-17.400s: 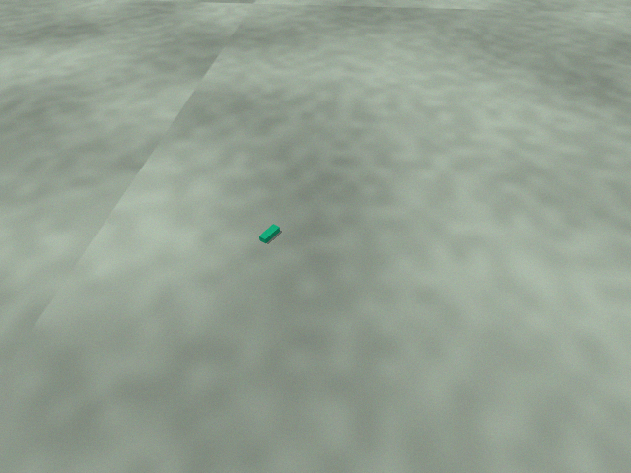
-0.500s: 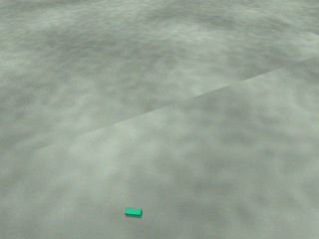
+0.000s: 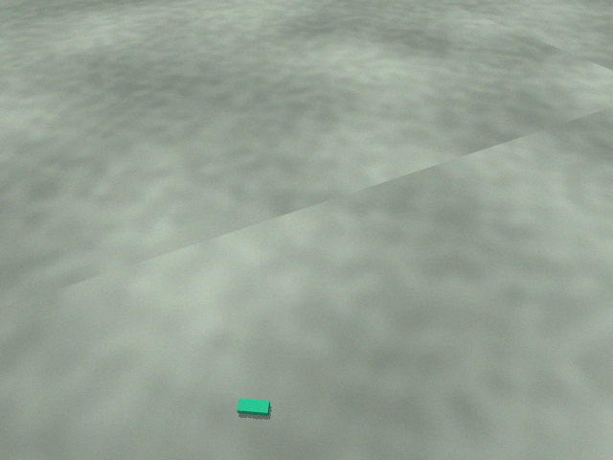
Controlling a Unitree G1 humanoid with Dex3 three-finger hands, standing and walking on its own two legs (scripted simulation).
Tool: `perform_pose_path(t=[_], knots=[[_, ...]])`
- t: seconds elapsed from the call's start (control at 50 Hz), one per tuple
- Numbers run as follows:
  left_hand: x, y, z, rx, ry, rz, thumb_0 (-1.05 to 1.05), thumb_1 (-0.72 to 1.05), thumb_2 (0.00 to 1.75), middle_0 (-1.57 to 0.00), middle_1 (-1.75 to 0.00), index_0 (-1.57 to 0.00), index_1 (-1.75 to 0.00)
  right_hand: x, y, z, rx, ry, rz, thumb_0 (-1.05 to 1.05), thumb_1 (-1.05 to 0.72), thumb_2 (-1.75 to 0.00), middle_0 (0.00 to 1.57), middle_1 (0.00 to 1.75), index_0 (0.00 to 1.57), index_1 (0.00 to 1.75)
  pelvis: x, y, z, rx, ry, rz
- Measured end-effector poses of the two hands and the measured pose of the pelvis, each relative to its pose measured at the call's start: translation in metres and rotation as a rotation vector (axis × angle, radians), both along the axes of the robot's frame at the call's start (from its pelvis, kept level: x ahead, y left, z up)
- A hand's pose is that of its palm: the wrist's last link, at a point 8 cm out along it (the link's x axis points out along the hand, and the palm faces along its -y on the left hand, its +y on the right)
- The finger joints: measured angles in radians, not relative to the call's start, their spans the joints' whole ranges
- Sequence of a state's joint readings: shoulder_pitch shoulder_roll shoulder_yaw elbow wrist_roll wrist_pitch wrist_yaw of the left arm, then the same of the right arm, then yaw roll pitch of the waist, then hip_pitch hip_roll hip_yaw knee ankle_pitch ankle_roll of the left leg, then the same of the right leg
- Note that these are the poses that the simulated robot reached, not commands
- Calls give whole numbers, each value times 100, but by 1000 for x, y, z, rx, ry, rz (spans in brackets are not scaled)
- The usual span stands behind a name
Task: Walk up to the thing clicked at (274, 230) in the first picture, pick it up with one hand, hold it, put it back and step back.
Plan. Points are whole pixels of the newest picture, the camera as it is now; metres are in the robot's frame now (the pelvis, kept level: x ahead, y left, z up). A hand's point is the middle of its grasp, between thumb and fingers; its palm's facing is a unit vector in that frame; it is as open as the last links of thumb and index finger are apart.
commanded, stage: walk up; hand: left
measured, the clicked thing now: (253, 407) +0.48 +0.22 -0.77
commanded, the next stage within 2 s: none
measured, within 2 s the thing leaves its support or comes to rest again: neither
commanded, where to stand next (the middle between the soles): +0.09 +0.00 m, yaw -3 degrees
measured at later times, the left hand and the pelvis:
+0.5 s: hand out of the picture +0.12 +0.34 -0.18, palm faces -0.03 -0.94 -0.34, open 7.4 cm; pelvis +0.07 +0.06 -0.01, yaw +0 degrees
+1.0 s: hand out of the picture +0.11 +0.26 -0.14, palm faces -0.02 -0.90 -0.43, open 7.4 cm; pelvis +0.01 +0.00 -0.02, yaw +0 degrees
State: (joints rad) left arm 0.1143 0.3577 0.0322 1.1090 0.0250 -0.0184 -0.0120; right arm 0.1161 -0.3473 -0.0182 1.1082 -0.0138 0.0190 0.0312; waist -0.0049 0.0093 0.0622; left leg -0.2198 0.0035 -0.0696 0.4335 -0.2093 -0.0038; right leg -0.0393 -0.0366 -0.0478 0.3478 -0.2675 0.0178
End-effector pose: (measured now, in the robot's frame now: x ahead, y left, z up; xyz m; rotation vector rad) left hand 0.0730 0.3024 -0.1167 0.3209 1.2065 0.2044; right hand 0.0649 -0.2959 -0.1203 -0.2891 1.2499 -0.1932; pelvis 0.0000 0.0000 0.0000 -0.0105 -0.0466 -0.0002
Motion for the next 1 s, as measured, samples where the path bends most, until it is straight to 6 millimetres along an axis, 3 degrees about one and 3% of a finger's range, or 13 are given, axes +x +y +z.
perform_pose_path(t=[0.08,0.18,0.28,0.42,0.5,0.6,0.7,0.78,0.88,1.0], knots=[[-9,15,1,14,-18,23,0,90,90,-21,-30,-20,-30,8,-3,1,-16,8,20,1,-91,-90,20,30,20,30,14,10,-3,-12,-5,8],[-20,52,-6,34,41,52,0,90,90,-21,-30,-20,-30,34,4,6,-61,-1,41,1,-91,-90,20,30,20,30,39,35,-11,-26,-16,17],[-4,83,-24,33,123,80,0,90,90,-20,-30,-20,-30,57,30,9,-105,-32,35,1,-91,-90,20,30,20,30,56,56,-18,-1,-22,20],[32,84,-25,-5,130,46,0,91,90,-20,-30,-20,-30,84,54,20,-113,-61,41,1,-91,-90,21,30,20,30,68,63,-9,-2,-4,4],[48,78,-27,-3,117,23,0,91,90,-20,-30,-20,-30,95,48,23,-142,-97,33,0,-90,-90,21,30,20,30,68,58,-10,4,-2,-4],[59,63,-30,3,90,-7,0,91,90,-20,-30,-20,-30,100,26,20,-169,-130,37,0,-90,-90,21,30,21,30,58,45,-17,13,2,-25],[59,38,-31,25,62,-50,0,91,90,-20,-30,-20,-30,96,-6,3,-159,-165,38,0,-90,-90,21,30,20,30,43,24,-32,23,6,-54],[48,15,-26,54,35,-67,0,91,90,-20,-30,-20,-30,86,-28,-19,-123,-176,7,0,-91,-90,21,30,20,30,28,6,-42,-2,-11,-47],[37,-1,-4,73,-2,-84,0,90,90,-21,-30,-20,-30,53,-29,-26,-68,-119,-19,1,-91,-90,20,30,20,30,12,-2,-30,47,10,-60],[33,0,17,89,-128,-65,0,90,90,-21,-30,-21,-30,0,-22,-29,-23,4,25,1,-91,-90,20,30,20,30,6,-1,-22,26,29,-4]])
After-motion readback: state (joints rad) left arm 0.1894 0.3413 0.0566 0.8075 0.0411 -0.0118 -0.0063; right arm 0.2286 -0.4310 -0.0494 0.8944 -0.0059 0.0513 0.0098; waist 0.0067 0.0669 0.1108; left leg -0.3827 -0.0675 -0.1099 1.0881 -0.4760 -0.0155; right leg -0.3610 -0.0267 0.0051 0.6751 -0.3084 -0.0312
